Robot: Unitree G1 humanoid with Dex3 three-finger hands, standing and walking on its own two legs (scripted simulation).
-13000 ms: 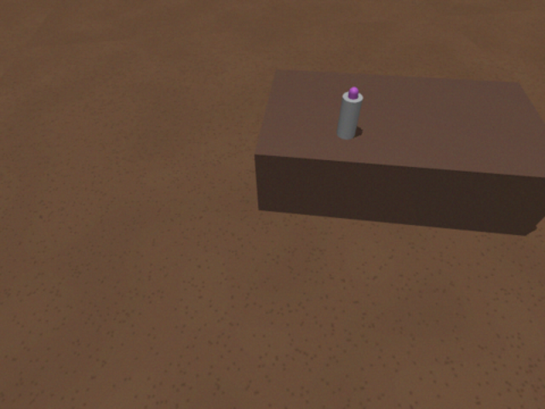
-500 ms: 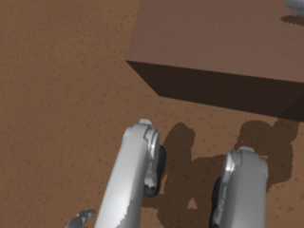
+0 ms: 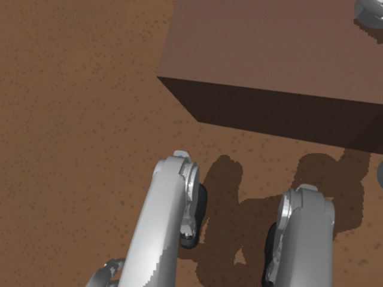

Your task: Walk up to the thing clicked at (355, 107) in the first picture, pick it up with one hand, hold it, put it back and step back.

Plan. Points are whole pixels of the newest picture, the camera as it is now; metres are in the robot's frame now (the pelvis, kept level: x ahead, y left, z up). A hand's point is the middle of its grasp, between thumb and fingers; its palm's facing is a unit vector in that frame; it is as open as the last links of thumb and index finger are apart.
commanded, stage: settle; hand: right
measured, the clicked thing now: out of the picture +0.62 -0.18 +0.07
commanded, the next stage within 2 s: lift in 0.96 s
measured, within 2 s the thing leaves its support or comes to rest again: leaves its support in 0.18 s
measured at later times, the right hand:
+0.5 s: hand out of the picture +0.62 -0.17 +0.09, palm faces +0.11 +0.99 -0.04, open 10.9 cm
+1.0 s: hand out of the picture +0.62 -0.17 +0.12, palm faces +0.11 +0.99 -0.03, open 10.9 cm
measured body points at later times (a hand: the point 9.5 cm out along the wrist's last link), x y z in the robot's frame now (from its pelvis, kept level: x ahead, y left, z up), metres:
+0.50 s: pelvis +0.02 +0.00 +0.08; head +0.27 -0.04 +0.46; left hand +0.03 +0.29 +0.00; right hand +0.61 -0.22 +0.09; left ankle +0.13 +0.15 -0.36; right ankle +0.07 -0.11 -0.36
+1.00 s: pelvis +0.03 +0.00 +0.11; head +0.27 -0.03 +0.49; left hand +0.03 +0.27 +0.01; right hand +0.61 -0.22 +0.12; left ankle +0.13 +0.15 -0.36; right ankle +0.07 -0.11 -0.36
